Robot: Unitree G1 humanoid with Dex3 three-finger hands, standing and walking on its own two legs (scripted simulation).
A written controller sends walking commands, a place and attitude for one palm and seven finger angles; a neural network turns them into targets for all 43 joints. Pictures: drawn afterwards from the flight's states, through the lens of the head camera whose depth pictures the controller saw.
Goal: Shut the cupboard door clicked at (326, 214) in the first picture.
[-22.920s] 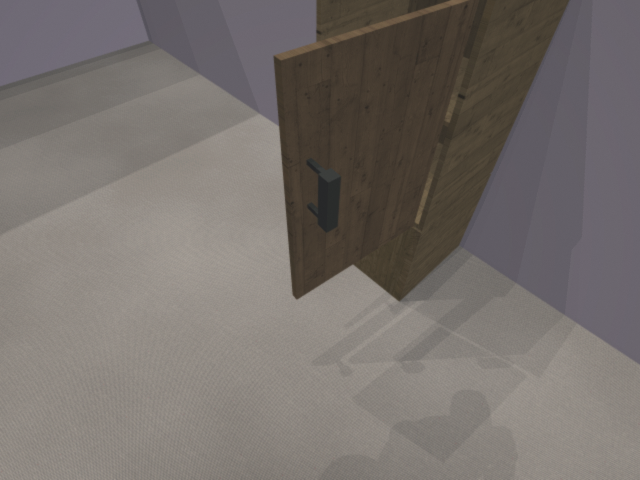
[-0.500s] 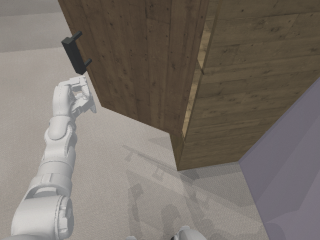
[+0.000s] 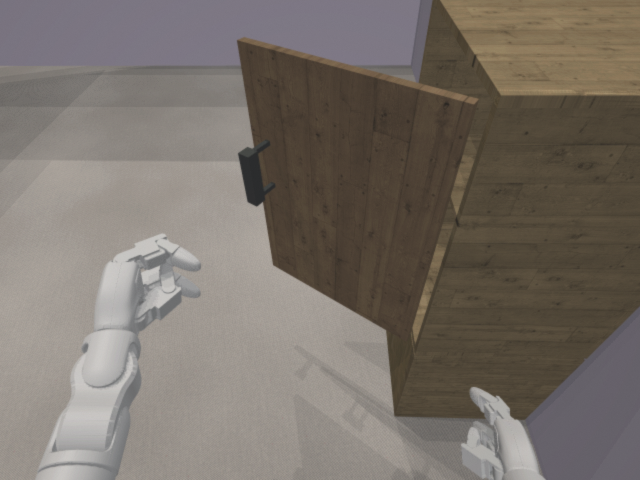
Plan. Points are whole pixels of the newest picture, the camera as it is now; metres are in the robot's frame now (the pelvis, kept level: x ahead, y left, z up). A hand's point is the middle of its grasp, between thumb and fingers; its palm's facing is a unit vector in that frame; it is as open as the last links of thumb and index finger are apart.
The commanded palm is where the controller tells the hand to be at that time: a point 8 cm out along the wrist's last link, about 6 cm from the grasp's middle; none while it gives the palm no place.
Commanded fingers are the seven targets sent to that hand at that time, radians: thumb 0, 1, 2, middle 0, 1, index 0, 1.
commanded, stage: draw the hand back to the body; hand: left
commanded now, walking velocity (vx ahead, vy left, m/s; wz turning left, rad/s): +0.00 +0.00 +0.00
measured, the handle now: (260, 172) +0.67 +0.19 +0.01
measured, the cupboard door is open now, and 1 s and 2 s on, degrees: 56 56 56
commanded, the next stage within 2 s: step back with the hand held close in 0.78 s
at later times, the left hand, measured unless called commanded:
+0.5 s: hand (38, 354) +0.18 +0.27 +0.17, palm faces +0.48 -0.76 -0.45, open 6.8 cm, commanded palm +0.14 +0.30 +0.18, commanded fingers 0.00 0.90 0.90 -0.20 -0.30 -0.20 -0.30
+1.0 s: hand (51, 355) +0.18 +0.26 +0.17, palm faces +0.47 -0.77 -0.43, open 7.4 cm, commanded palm +0.13 +0.29 +0.18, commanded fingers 0.00 0.90 0.90 -0.20 -0.30 -0.20 -0.30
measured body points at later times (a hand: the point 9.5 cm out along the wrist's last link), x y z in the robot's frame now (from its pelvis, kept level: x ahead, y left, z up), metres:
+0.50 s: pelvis +0.00 +0.00 +0.00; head -0.02 -0.03 +0.45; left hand +0.15 +0.31 +0.19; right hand +0.18 -0.22 -0.09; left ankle -0.03 +0.08 -0.74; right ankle +0.01 -0.10 -0.74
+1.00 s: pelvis -0.01 -0.01 +0.00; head -0.03 -0.04 +0.45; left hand +0.15 +0.30 +0.19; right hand +0.17 -0.23 -0.09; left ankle -0.03 +0.08 -0.74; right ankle +0.01 -0.10 -0.74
